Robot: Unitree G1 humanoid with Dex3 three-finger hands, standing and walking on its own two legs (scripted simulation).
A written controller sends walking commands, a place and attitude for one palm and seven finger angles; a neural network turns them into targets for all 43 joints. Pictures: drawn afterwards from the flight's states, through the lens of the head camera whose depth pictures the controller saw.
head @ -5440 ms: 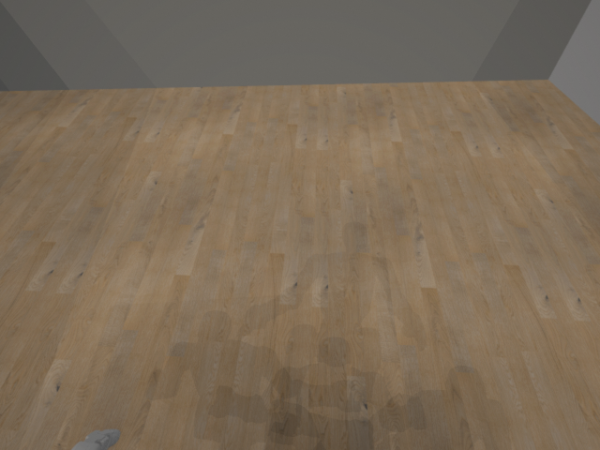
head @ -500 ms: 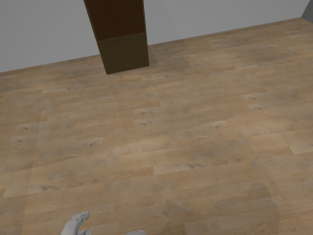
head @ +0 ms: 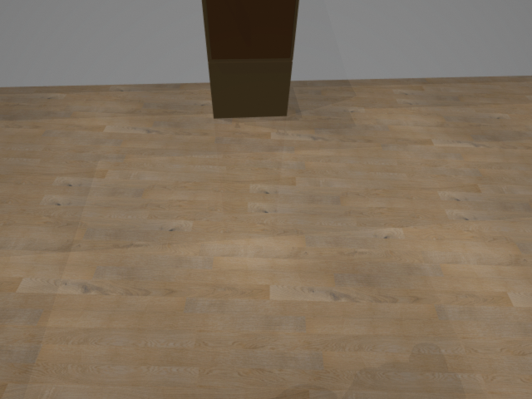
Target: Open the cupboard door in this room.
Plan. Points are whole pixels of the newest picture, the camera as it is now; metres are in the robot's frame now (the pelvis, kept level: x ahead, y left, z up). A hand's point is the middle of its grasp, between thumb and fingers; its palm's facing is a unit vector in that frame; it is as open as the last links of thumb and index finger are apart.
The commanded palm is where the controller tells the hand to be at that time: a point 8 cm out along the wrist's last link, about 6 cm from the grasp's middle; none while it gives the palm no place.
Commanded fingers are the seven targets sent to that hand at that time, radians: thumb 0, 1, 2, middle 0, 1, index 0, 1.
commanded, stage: stand and wait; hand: left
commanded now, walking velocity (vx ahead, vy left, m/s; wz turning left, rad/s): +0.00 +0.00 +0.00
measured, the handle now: out of the picture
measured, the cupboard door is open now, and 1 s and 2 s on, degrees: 0 0 0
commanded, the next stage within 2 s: turn or walk to find it in 0.18 s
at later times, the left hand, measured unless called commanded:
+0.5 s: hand out of the picture -0.02 +0.19 -0.17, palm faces +0.05 -0.98 -0.21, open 7.4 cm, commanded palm none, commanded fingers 0.00 0.90 0.90 -0.20 -0.30 -0.20 -0.30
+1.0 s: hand out of the picture -0.04 +0.20 -0.19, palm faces +0.16 -0.97 -0.18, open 7.4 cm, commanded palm none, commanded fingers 0.00 0.90 0.90 -0.20 -0.30 -0.20 -0.30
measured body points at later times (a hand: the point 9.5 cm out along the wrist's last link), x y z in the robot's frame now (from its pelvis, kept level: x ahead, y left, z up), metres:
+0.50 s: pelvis -0.03 +0.01 +0.01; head -0.02 +0.01 +0.46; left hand -0.02 +0.24 -0.15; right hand -0.05 -0.22 -0.15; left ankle -0.02 +0.12 -0.73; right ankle -0.03 -0.12 -0.73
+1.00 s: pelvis -0.04 +0.02 -0.01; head -0.02 +0.04 +0.44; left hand -0.05 +0.25 -0.18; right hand +0.01 -0.22 -0.15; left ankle -0.02 +0.12 -0.73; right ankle -0.03 -0.12 -0.73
